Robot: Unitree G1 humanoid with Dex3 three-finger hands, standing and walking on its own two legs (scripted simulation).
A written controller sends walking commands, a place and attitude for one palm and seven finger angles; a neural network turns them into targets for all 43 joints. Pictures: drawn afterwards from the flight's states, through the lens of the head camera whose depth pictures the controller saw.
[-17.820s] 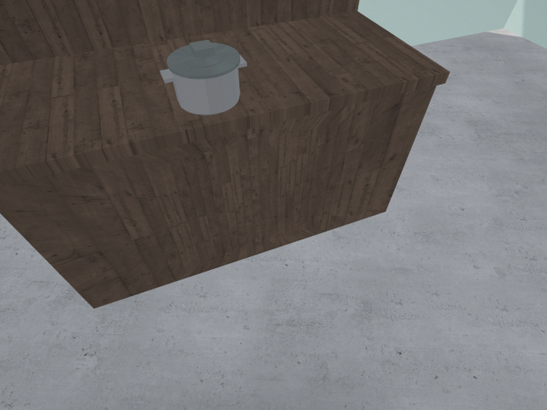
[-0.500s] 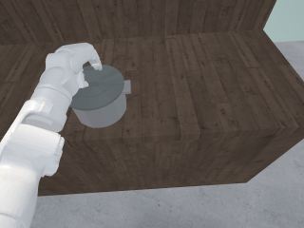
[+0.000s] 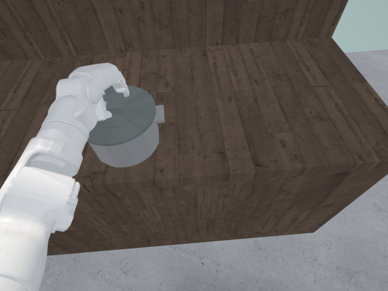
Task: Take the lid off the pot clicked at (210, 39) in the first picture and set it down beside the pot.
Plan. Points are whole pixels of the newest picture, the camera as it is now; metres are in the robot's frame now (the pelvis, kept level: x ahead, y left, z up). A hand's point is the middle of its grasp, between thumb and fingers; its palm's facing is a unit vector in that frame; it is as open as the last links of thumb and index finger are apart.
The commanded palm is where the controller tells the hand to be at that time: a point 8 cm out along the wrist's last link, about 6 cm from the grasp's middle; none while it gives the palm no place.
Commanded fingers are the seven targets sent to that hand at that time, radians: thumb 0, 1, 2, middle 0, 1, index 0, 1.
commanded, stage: close the fingers and squeeze the knob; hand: left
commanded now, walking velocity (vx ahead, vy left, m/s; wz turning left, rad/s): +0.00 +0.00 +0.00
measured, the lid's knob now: (112, 104) +0.50 +0.17 +0.11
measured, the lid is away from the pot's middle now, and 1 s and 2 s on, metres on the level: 0.01 0.01 0.01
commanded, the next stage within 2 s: lift the lid straight up in 1.34 s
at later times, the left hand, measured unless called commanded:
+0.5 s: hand (101, 106) +0.47 +0.18 +0.13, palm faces -0.37 -0.07 -0.93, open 9.0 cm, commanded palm +0.47 +0.18 +0.19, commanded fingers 0.00 0.18 0.92 -0.60 -1.02 -0.60 -1.02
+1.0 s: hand (104, 106) +0.47 +0.17 +0.13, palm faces -0.37 -0.05 -0.93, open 8.8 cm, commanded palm +0.47 +0.17 +0.19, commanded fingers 0.00 0.40 0.95 -0.79 -1.10 -0.59 -0.97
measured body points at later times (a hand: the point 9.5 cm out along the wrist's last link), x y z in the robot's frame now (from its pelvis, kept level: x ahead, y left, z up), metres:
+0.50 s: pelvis +0.00 +0.00 +0.00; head +0.05 -0.02 +0.45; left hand +0.49 +0.18 +0.18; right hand +0.07 -0.26 -0.14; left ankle -0.05 +0.10 -0.74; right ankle +0.00 -0.15 -0.74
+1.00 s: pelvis +0.00 +0.00 +0.00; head +0.05 -0.03 +0.45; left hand +0.49 +0.17 +0.18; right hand +0.07 -0.26 -0.14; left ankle -0.05 +0.10 -0.74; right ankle +0.00 -0.15 -0.74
